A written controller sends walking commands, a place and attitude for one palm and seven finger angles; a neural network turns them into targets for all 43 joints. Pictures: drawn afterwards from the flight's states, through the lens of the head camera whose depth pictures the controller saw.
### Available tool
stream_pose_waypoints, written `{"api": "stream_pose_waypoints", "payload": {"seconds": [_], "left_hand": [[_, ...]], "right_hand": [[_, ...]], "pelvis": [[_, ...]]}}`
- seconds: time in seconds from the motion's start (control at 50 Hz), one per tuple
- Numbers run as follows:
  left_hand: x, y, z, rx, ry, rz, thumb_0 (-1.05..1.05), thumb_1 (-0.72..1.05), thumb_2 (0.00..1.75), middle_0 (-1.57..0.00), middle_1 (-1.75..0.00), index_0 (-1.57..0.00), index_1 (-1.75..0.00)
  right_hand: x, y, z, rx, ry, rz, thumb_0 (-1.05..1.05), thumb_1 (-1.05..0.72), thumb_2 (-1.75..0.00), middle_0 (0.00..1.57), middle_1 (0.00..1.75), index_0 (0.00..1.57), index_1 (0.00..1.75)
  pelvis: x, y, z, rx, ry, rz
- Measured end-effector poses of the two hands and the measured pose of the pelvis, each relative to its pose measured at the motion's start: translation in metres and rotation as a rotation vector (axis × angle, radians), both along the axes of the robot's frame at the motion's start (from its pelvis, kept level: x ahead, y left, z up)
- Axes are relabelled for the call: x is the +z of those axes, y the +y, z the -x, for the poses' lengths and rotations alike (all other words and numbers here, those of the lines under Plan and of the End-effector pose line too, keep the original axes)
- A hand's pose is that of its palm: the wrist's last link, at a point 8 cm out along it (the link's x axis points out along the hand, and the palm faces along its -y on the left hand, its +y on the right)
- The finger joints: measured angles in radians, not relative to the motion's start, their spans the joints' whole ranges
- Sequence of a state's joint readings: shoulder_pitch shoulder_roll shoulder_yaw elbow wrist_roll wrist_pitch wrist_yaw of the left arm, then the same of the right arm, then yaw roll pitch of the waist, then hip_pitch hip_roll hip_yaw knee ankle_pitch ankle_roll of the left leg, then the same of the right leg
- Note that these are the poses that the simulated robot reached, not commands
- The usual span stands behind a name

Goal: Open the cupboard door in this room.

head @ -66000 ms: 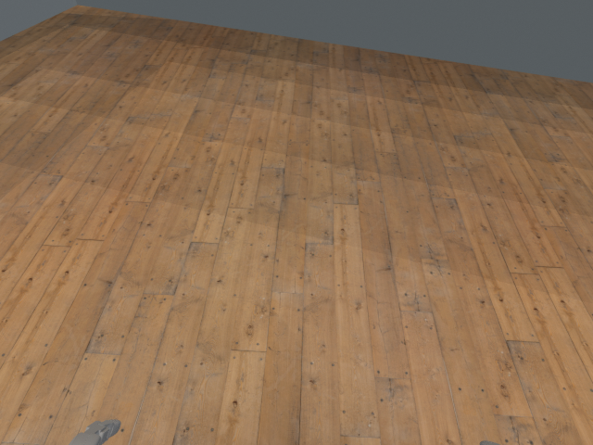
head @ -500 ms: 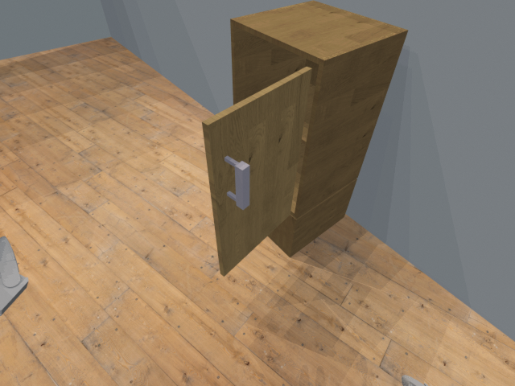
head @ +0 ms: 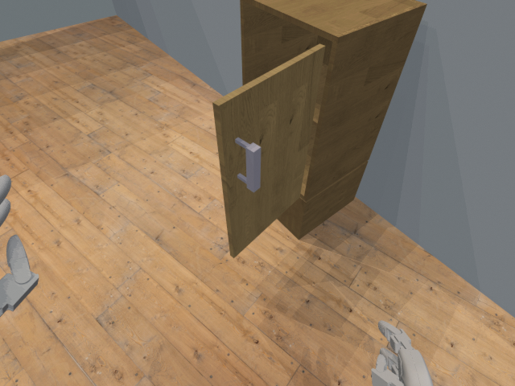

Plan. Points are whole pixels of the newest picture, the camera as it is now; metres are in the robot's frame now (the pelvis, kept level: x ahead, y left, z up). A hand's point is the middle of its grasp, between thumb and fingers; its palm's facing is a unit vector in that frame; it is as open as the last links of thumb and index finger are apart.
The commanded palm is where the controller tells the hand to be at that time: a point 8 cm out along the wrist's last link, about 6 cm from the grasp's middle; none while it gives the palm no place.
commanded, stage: stop stepping back and stand still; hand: left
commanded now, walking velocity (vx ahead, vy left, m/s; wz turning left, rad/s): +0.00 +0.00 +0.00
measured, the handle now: (246, 164) +0.59 +0.07 -0.04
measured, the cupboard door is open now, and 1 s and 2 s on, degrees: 99 99 99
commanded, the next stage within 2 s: let the arm hang, fingers relaxed in 0.10 s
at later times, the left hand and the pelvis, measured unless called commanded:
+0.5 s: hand out of the picture +0.02 +0.18 -0.17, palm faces +0.03 -0.98 -0.18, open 7.3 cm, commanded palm none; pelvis -0.04 +0.01 -0.01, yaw +3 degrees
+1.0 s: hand out of the picture -0.08 +0.17 -0.18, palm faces +0.09 -0.98 -0.18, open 7.3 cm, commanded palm none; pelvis -0.04 +0.01 +0.00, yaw +3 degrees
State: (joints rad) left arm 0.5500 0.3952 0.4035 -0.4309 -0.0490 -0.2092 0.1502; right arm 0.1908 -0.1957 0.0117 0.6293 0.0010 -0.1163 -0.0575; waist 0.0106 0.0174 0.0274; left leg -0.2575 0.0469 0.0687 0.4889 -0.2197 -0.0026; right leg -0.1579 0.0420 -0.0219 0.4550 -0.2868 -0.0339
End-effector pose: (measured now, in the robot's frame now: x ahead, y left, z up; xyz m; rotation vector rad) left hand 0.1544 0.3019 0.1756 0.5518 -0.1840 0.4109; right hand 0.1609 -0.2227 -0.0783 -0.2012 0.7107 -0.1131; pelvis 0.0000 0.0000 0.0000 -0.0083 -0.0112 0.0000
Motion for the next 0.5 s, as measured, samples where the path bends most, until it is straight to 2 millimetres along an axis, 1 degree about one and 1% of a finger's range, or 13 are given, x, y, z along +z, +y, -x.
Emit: {"api": "stream_pose_waypoints", "payload": {"seconds": [0.08, 0.14, 0.2, 0.22, 0.24, 0.26, 0.3, 0.34, 0.38, 0.42, 0.46, 0.48, 0.5], "left_hand": [[-0.008, 0.003, -0.001, 0.009, 0.025, 0.038, 0.01, 0.89, 0.9, -0.21, -0.3, -0.21, -0.3], [-0.007, 0.001, -0.001, -0.011, 0.023, 0.046, 0.01, 0.89, 0.9, -0.21, -0.3, -0.21, -0.3], [-0.002, -0.001, 0.001, -0.039, 0.011, 0.033, 0.01, 0.89, 0.9, -0.21, -0.3, -0.21, -0.3], [-0.008, -0.001, -0.001, -0.056, 0.022, 0.025, 0.01, 0.89, 0.9, -0.21, -0.3, -0.21, -0.3], [-0.024, 0.002, -0.005, -0.068, 0.08, 0.034, 0.01, 0.89, 0.9, -0.2, -0.3, -0.21, -0.3], [-0.047, 0.005, -0.009, -0.065, 0.174, 0.063, 0.0, 0.9, 0.9, -0.2, -0.3, -0.21, -0.3], [-0.106, 0.009, -0.011, -0.031, 0.412, 0.153, 0.0, 0.9, 0.9, -0.2, -0.3, -0.2, -0.3], [-0.167, 0.004, 0.004, 0.009, 0.662, 0.247, 0.0, 0.9, 0.9, -0.2, -0.3, -0.2, -0.3], [-0.22, -0.01, 0.033, 0.034, 0.883, 0.337, 0.0, 0.91, 0.9, -0.19, -0.3, -0.2, -0.3], [-0.263, -0.03, 0.068, 0.051, 1.059, 0.431, 0.0, 0.91, 0.9, -0.19, -0.3, -0.2, -0.3], [-0.296, -0.053, 0.106, 0.067, 1.205, 0.527, 0.01, 0.91, 0.9, -0.19, -0.3, -0.2, -0.3], [-0.309, -0.065, 0.125, 0.074, 1.269, 0.572, 0.01, 0.91, 0.9, -0.2, -0.3, -0.2, -0.3], [-0.317, -0.07, 0.142, 0.109, 1.309, 0.61, 0.0, 0.93, 0.9, -0.2, -0.3, -0.2, -0.3]], "right_hand": [[0.003, 0.003, 0.001, 0.009, 0.008, 0.015, 0.01, -0.91, -0.9, 0.2, 0.3, 0.2, 0.3], [0.006, 0.003, 0.005, 0.009, 0.012, 0.028, 0.01, -0.91, -0.9, 0.2, 0.3, 0.2, 0.3], [0.01, 0.002, 0.009, 0.001, 0.011, 0.037, 0.01, -0.91, -0.9, 0.2, 0.3, 0.2, 0.3], [0.008, 0.001, 0.009, 0.009, 0.004, 0.027, 0.01, -0.91, -0.9, 0.2, 0.3, 0.2, 0.3], [0.002, 0.0, 0.01, 0.028, 0.017, 0.019, 0.01, -0.91, -0.9, 0.2, 0.3, 0.2, 0.3], [-0.005, -0.003, 0.012, 0.043, 0.045, 0.015, 0.01, -0.91, -0.9, 0.2, 0.3, 0.2, 0.3], [-0.02, -0.008, 0.018, 0.05, 0.103, 0.012, 0.01, -0.91, -0.9, 0.2, 0.3, 0.2, 0.3], [-0.033, -0.013, 0.029, 0.037, 0.154, 0.01, 0.01, -0.91, -0.9, 0.2, 0.3, 0.2, 0.3], [-0.041, -0.017, 0.045, 0.018, 0.209, 0.011, 0.01, -0.91, -0.9, 0.2, 0.3, 0.2, 0.3], [-0.046, -0.019, 0.067, 0.001, 0.28, 0.018, 0.01, -0.91, -0.9, 0.2, 0.3, 0.2, 0.3], [-0.048, -0.019, 0.092, -0.012, 0.367, 0.031, 0.01, -0.91, -0.9, 0.2, 0.3, 0.2, 0.3], [-0.049, -0.019, 0.105, -0.018, 0.413, 0.037, 0.01, -0.91, -0.9, 0.2, 0.3, 0.2, 0.3], [-0.05, -0.019, 0.119, -0.024, 0.46, 0.042, 0.01, -0.91, -0.9, 0.2, 0.3, 0.2, 0.3]], "pelvis": [[0.002, 0.003, 0.004, 0.003, 0.0, 0.001], [0.003, 0.004, 0.007, 0.005, 0.0, 0.003], [0.004, 0.006, 0.009, 0.006, 0.0, 0.006], [0.003, 0.007, 0.01, 0.013, 0.008, 0.008], [0.001, 0.009, 0.013, 0.021, 0.015, 0.009], [0.0, 0.011, 0.015, 0.027, 0.018, 0.008], [-0.004, 0.015, 0.021, 0.033, 0.024, 0.004], [-0.007, 0.017, 0.027, 0.034, 0.02, -0.001], [-0.009, 0.016, 0.031, 0.034, 0.011, -0.004], [-0.009, 0.013, 0.033, 0.036, 0.002, -0.006], [-0.008, 0.009, 0.035, 0.041, -0.008, -0.006], [-0.008, 0.008, 0.036, 0.043, -0.012, -0.005], [-0.007, 0.006, 0.037, 0.046, -0.015, -0.003]]}}
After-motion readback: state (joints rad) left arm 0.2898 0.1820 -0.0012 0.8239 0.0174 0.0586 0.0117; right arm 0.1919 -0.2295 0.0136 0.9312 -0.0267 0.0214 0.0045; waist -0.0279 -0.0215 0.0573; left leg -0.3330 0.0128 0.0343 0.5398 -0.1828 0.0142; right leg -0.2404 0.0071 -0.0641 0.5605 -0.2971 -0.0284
